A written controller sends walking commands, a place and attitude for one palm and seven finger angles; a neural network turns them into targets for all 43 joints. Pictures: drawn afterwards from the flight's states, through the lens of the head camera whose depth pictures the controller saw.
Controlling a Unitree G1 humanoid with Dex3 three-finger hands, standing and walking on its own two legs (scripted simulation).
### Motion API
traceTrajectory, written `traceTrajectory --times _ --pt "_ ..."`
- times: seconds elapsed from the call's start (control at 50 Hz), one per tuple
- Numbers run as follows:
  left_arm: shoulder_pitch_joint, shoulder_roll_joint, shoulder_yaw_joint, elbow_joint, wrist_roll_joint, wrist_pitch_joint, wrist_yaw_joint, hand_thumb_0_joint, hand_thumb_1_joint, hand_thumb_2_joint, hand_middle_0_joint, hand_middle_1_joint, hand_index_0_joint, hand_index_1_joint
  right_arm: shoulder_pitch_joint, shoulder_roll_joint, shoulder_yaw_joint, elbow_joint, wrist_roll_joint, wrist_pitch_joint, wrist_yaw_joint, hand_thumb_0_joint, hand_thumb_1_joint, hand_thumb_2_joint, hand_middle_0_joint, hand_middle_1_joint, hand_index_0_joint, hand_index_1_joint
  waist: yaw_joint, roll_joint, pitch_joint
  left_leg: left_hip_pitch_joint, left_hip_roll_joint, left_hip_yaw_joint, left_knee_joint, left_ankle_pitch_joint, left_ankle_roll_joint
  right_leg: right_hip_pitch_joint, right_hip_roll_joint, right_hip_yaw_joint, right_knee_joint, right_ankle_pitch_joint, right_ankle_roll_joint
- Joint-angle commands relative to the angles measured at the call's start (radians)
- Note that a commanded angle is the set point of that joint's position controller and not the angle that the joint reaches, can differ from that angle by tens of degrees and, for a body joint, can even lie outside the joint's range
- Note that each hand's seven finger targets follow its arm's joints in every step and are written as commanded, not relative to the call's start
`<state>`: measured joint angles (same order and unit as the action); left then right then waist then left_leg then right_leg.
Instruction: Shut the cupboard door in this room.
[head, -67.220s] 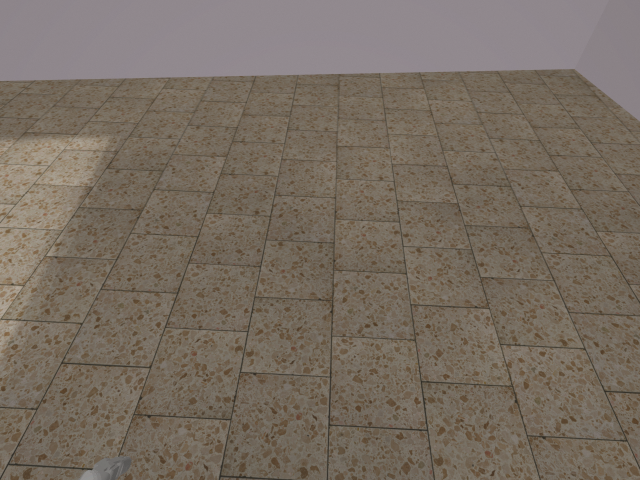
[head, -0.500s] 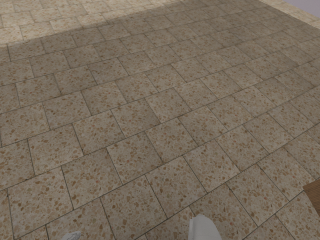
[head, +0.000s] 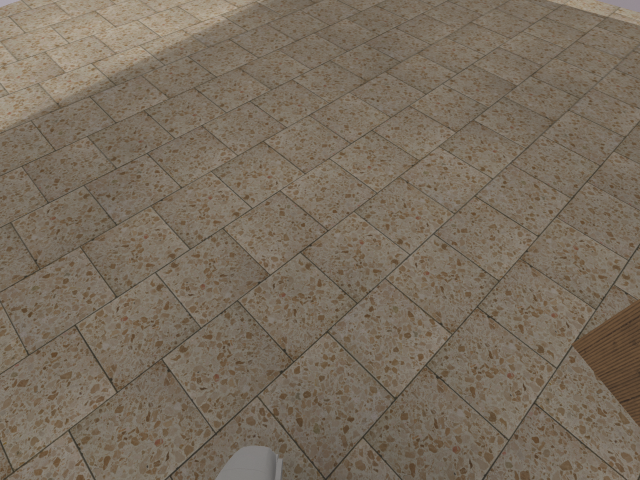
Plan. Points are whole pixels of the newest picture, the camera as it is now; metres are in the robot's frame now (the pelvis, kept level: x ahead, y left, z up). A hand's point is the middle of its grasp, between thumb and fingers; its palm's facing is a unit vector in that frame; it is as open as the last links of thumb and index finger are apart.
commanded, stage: turn to face it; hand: left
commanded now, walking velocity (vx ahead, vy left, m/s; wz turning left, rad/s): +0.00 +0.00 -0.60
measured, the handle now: out of the picture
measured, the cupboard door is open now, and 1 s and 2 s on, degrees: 61 61 61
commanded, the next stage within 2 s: take the last steps up to it in 1.80 s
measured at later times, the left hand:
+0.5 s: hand (154, 438) +0.18 +0.25 -0.16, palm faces -0.21 -0.95 -0.24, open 7.4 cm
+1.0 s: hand (236, 420) +0.21 +0.14 -0.16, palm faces -0.53 -0.82 -0.22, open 7.4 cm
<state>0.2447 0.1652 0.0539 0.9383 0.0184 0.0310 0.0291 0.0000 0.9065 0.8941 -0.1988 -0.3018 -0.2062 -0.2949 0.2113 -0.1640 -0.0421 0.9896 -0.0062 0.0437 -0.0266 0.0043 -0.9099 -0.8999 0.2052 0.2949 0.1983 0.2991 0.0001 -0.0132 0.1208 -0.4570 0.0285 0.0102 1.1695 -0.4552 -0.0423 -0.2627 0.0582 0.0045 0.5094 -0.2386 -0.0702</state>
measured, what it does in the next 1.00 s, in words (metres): steps on the spot, turning right: left foot, then right foot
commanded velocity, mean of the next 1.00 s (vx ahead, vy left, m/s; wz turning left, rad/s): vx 0.00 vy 0.00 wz -0.60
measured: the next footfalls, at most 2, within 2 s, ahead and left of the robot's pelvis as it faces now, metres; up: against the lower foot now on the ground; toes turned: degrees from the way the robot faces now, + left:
left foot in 0.26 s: +0.09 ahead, +0.17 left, +0.00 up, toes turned -8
right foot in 0.66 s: +0.02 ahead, -0.10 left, +0.00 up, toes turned -29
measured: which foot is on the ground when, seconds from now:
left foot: up 0.00-0.24, down 0.26-0.66, up 0.68-1.00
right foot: down 0.00-0.26, up 0.28-0.64, down 0.66-1.00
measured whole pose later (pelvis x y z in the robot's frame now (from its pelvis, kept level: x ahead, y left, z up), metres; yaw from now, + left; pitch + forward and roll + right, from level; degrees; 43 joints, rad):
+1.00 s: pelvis +0.03 +0.02 +0.00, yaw -34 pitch +1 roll +1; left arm 0.20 0.21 0.05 0.88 0.03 0.05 -0.01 0.00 0.90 0.89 -0.20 -0.30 -0.21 -0.30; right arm 0.17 -0.23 -0.05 0.89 -0.01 0.05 -0.01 0.00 -0.91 -0.90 0.20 0.29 0.20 0.30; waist 0.00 -0.02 0.07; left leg -0.42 0.05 0.03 0.82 -0.40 -0.08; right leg -0.30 0.03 0.08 0.52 -0.24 -0.02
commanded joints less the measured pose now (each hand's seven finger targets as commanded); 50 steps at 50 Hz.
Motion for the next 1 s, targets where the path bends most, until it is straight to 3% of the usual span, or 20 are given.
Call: traceTrajectory --times 0.0,0.14,0.2,0.22,0.24,0.26,0.28,0.36,0.54,0.58,0.6,0.62,0.64,0.66,0.68,0.7,0.78,0.88,0.92,0.98 --pt "0.016 0.195 0.051 -0.074 0.008 -0.031 -0.003 0.000 0.900 0.900 -0.200 -0.300 -0.200 -0.300 0.020 -0.072 -0.019 -0.085 -0.008 -0.012 0.003 0.000 -0.900 -0.900 0.200 0.300 0.200 0.300 -0.008 -0.065 -0.151 -0.005 0.014 -0.014 -0.123 0.081 -0.026 0.031 -0.237 0.253 -0.180 0.412 -0.123" --pt "0.032 0.228 0.075 -0.092 0.015 -0.014 -0.018 0.000 0.900 0.900 -0.200 -0.300 -0.200 -0.300 -0.073 -0.103 -0.023 -0.146 0.004 -0.036 -0.008 0.000 -0.900 -0.900 0.200 0.300 0.200 0.300 0.026 -0.174 -0.185 0.053 -0.020 0.001 -0.420 0.041 -0.032 0.091 -0.228 0.348 -0.092 0.498 -0.117" --pt "-0.024 0.223 0.075 -0.112 0.004 -0.001 -0.018 0.000 0.900 0.900 -0.200 -0.300 -0.200 -0.300 0.024 -0.135 -0.027 -0.122 0.009 -0.051 -0.014 0.000 -0.900 -0.900 0.200 0.300 0.200 0.300 -0.030 -0.135 -0.208 0.316 -0.017 0.006 -0.718 0.241 -0.025 -0.062 -0.172 0.335 -0.002 0.360 -0.032" --pt "-0.008 0.170 0.064 -0.124 -0.006 0.002 -0.018 0.000 0.900 0.900 -0.200 -0.300 -0.200 -0.300 0.045 -0.201 -0.035 -0.117 0.001 -0.064 -0.018 0.000 -0.900 -0.900 0.200 0.300 0.200 0.300 -0.031 0.043 -0.233 0.454 0.134 -0.126 -0.839 0.300 0.011 -0.188 -0.080 0.267 0.097 0.141 0.019" --pt "0.013 0.131 0.052 -0.142 -0.015 0.003 -0.028 0.000 0.900 0.900 -0.200 -0.300 -0.200 -0.300 0.059 -0.298 -0.054 -0.135 -0.014 -0.067 -0.020 0.000 -0.900 -0.900 0.200 0.300 0.200 0.300 -0.030 0.313 -0.237 0.507 0.412 -0.377 -0.875 0.514 0.132 -0.337 0.024 0.104 0.348 -0.356 0.083" --pt "-0.024 0.167 0.051 -0.154 -0.002 0.005 -0.026 0.000 0.900 0.900 -0.200 -0.300 -0.200 -0.300 0.075 -0.302 -0.052 -0.144 -0.019 -0.056 -0.020 0.000 -0.900 -0.900 0.200 0.300 0.200 0.300 -0.047 0.244 -0.198 0.410 0.478 -0.377 -0.848 0.604 0.207 -0.312 -0.031 0.079 0.537 -0.405 0.096" --pt "-0.002 0.166 0.060 -0.171 0.002 0.003 -0.032 0.000 0.900 0.900 -0.200 -0.300 -0.200 -0.300 0.032 -0.281 -0.040 -0.174 -0.027 -0.052 -0.020 0.000 -0.900 -0.900 0.200 0.300 0.200 0.300 -0.016 0.157 -0.172 0.320 0.460 -0.317 -0.853 0.586 0.229 -0.296 -0.053 0.065 0.628 -0.363 0.109" --pt "-0.001 0.168 0.066 -0.137 0.005 0.026 -0.056 0.000 0.900 0.900 -0.200 -0.300 -0.200 -0.300 -0.049 -0.218 -0.019 -0.188 -0.026 -0.059 -0.024 0.000 -0.900 -0.900 0.200 0.300 0.200 0.300 0.022 0.222 -0.127 0.322 0.294 -0.054 -0.809 0.758 0.158 -0.318 -0.080 0.018 0.710 -0.228 0.132" --pt "-0.101 0.142 0.042 -0.176 0.002 0.021 -0.073 0.000 0.900 0.900 -0.200 -0.300 -0.200 -0.300 0.039 -0.271 -0.050 -0.142 -0.027 -0.048 -0.006 0.000 -0.900 -0.900 0.200 0.300 0.200 0.300 -0.029 0.255 -0.155 0.380 0.318 0.070 -0.735 0.707 0.150 -0.154 -0.074 -0.100 0.264 -0.176 0.108" --pt "-0.066 0.154 0.043 -0.165 0.000 0.012 -0.072 0.000 0.900 0.900 -0.200 -0.300 -0.200 -0.300 0.032 -0.284 -0.057 -0.140 -0.023 -0.044 -0.001 0.000 -0.900 -0.900 0.200 0.300 0.200 0.300 -0.009 0.245 -0.180 0.350 0.314 0.098 -0.661 0.678 0.113 -0.043 -0.061 -0.114 0.115 -0.088 0.088" --pt "-0.006 0.177 0.049 -0.145 0.002 0.006 -0.070 0.000 0.900 0.900 -0.200 -0.300 -0.200 -0.300 0.012 -0.287 -0.059 -0.143 -0.017 -0.043 0.002 0.000 -0.900 -0.900 0.200 0.300 0.200 0.300 0.029 0.195 -0.197 0.282 0.292 0.129 -0.571 0.609 0.074 0.080 -0.061 -0.114 -0.007 0.037 0.074" --pt "0.076 0.255 0.063 -0.120 0.009 -0.006 -0.062 0.000 0.900 0.900 -0.200 -0.300 -0.200 -0.300 0.015 -0.250 -0.054 -0.155 -0.006 -0.041 0.009 0.000 -0.900 -0.900 0.200 0.300 0.200 0.300 0.069 0.012 -0.237 0.149 0.226 0.184 -0.394 0.423 0.014 0.250 -0.172 0.017 -0.111 0.220 0.036" --pt "0.125 0.369 0.087 -0.103 0.015 -0.018 -0.044 0.000 0.900 0.900 -0.200 -0.300 -0.200 -0.300 -0.031 -0.157 -0.025 -0.208 -0.005 -0.039 0.012 0.000 -0.900 -0.900 0.200 0.300 0.200 0.300 0.097 -0.323 -0.221 -0.146 0.052 0.196 -0.129 -0.173 -0.043 0.351 -0.421 0.380 -0.144 0.626 -0.077" --pt "0.154 0.379 0.086 -0.095 -0.001 -0.012 -0.027 0.000 0.900 0.900 -0.200 -0.300 -0.200 -0.300 -0.046 -0.189 -0.023 -0.217 -0.005 -0.021 -0.001 0.000 -0.900 -0.900 0.200 0.300 0.200 0.300 0.107 -0.266 -0.233 -0.147 0.067 0.044 0.013 -0.201 -0.032 0.270 -0.483 0.399 -0.135 0.691 -0.153" --pt "0.106 0.357 0.080 -0.109 0.000 -0.006 -0.022 0.000 0.900 0.900 -0.200 -0.300 -0.200 -0.300 -0.054 -0.172 -0.022 -0.214 -0.001 -0.015 -0.002 0.000 -0.900 -0.900 0.200 0.300 0.200 0.300 0.083 -0.191 -0.180 -0.187 0.085 -0.001 0.060 -0.137 -0.025 0.223 -0.447 0.337 -0.152 0.532 -0.165" --pt "0.029 0.323 0.079 -0.126 0.003 -0.005 -0.015 0.000 0.900 0.900 -0.200 -0.300 -0.200 -0.300 -0.054 -0.175 -0.024 -0.198 -0.004 -0.017 -0.006 0.000 -0.900 -0.900 0.200 0.300 0.200 0.300 0.056 -0.271 -0.165 -0.222 0.093 -0.018 0.068 -0.087 -0.032 0.192 -0.397 0.369 -0.176 0.402 -0.150" --pt "-0.071 0.251 0.052 -0.157 0.002 -0.013 -0.018 0.000 0.900 0.900 -0.200 -0.300 -0.200 -0.300 -0.008 -0.180 -0.029 -0.154 -0.012 -0.012 0.010 0.000 -0.900 -0.900 0.200 0.300 0.200 0.300 -0.003 -0.138 -0.169 -0.086 0.073 -0.001 -0.034 0.081 -0.048 0.077 -0.283 0.211 -0.158 0.354 -0.099" --pt "-0.030 0.269 0.057 -0.137 0.009 -0.010 -0.022 0.000 0.900 0.900 -0.200 -0.300 -0.200 -0.300 -0.035 -0.158 -0.027 -0.166 -0.008 -0.014 0.010 0.000 -0.900 -0.900 0.200 0.300 0.200 0.300 0.019 -0.092 -0.171 -0.036 0.030 0.014 -0.229 0.060 -0.047 0.077 -0.278 0.293 -0.167 0.247 -0.121" --pt "-0.038 0.272 0.062 -0.137 0.012 -0.007 -0.023 0.000 0.900 0.900 -0.200 -0.300 -0.200 -0.300 -0.037 -0.154 -0.025 -0.175 -0.004 -0.020 0.007 0.000 -0.900 -0.900 0.200 0.300 0.200 0.300 0.019 -0.126 -0.165 0.007 0.019 0.015 -0.337 0.041 -0.041 0.053 -0.277 0.331 -0.152 0.247 -0.127" --pt "-0.072 0.272 0.065 -0.135 0.008 0.000 -0.022 0.000 0.900 0.900 -0.200 -0.300 -0.200 -0.300 0.037 -0.150 -0.023 -0.155 0.004 -0.033 -0.001 0.000 -0.900 -0.900 0.200 0.300 0.200 0.300 -0.020 -0.138 -0.183 0.160 -0.005 0.016 -0.575 0.119 -0.029 -0.004 -0.252 0.360 -0.083 0.279 -0.087"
